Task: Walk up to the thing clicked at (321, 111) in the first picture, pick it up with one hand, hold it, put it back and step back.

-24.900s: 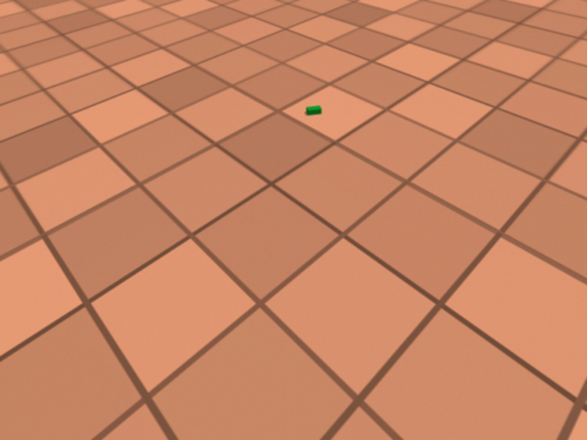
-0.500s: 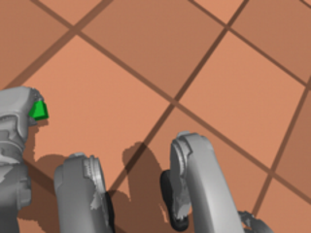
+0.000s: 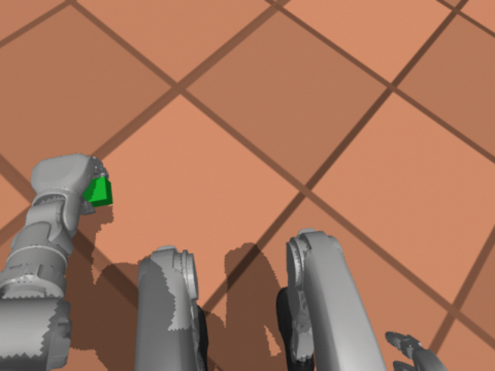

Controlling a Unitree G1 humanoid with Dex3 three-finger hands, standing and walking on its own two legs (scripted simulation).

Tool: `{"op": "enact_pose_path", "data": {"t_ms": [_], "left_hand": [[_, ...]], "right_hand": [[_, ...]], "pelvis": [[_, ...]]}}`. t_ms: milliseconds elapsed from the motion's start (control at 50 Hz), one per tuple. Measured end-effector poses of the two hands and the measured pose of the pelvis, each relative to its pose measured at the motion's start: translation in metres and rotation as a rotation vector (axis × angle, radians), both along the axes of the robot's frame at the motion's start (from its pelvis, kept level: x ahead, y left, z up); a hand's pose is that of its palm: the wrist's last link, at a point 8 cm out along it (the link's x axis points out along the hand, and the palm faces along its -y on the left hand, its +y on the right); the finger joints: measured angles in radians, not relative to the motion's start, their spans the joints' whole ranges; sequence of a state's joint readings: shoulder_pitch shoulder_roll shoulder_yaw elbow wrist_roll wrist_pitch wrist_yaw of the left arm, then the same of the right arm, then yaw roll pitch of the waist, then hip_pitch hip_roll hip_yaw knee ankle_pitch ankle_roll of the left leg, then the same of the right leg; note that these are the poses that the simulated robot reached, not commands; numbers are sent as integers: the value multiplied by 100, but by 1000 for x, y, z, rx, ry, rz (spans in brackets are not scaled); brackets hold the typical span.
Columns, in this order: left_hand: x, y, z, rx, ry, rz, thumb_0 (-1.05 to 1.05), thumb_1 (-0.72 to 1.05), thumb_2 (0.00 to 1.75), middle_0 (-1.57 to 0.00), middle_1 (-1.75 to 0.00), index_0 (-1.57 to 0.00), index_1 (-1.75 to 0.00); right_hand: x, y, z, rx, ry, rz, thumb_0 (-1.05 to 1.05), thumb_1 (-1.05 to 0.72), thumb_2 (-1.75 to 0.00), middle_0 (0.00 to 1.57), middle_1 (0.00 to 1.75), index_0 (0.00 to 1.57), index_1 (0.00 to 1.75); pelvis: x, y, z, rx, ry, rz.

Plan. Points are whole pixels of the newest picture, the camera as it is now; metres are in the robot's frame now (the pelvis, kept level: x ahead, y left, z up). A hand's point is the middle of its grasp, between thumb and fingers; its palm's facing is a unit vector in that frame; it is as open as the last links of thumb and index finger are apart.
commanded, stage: lift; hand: left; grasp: from above
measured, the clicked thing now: (83, 194) +0.44 +0.30 -0.15
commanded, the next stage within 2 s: hold in 1.26 s
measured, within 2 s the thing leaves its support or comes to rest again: neither
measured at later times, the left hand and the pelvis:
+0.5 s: hand (17, 192) +0.37 +0.27 +0.07, palm faces -0.40 -0.12 -0.91, open 7.3 cm; pelvis +0.01 +0.00 +0.16, yaw +3 degrees
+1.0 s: hand out of the picture +0.36 +0.25 +0.22, palm faces -0.41 -0.12 -0.90, open 7.3 cm; pelvis +0.04 +0.00 +0.30, yaw +3 degrees
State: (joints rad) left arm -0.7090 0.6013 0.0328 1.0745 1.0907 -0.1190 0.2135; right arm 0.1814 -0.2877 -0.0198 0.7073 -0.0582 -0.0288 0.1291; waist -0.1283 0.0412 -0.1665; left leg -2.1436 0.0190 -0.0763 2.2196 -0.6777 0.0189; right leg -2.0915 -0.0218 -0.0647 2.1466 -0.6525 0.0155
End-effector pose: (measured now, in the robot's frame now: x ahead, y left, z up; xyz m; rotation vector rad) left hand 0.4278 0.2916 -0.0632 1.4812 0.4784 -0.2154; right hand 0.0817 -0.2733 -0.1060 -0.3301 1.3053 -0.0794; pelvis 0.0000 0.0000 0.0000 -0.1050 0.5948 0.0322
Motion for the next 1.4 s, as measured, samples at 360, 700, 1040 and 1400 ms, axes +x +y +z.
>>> {"op": "enact_pose_path", "data": {"t_ms": [360,700,1040,1400], "left_hand": [[-44,-9,135,-18,-35,10,2,40,14,-97,-18,-98,-18],[-73,-28,272,-21,-14,42,2,41,10,-99,-15,-100,-15],[-59,-43,351,-18,-12,33,2,40,11,-99,-16,-100,-15],[-36,-43,395,-22,1,39,2,38,14,-100,-15,-101,-15]], "right_hand": [[50,12,102,-2,-172,-39,0,-91,-90,21,30,20,30],[55,19,227,5,-265,-117,0,-90,-90,21,30,20,30],[59,16,303,-4,-271,-152,1,-90,-90,21,30,20,30],[88,19,342,21,-265,-155,1,-90,-90,21,30,20,30]], "pelvis": [[3,0,106,28,-69,24],[20,-1,230,71,-236,22],[48,1,308,88,-357,14],[80,4,350,100,-420,10]]}}
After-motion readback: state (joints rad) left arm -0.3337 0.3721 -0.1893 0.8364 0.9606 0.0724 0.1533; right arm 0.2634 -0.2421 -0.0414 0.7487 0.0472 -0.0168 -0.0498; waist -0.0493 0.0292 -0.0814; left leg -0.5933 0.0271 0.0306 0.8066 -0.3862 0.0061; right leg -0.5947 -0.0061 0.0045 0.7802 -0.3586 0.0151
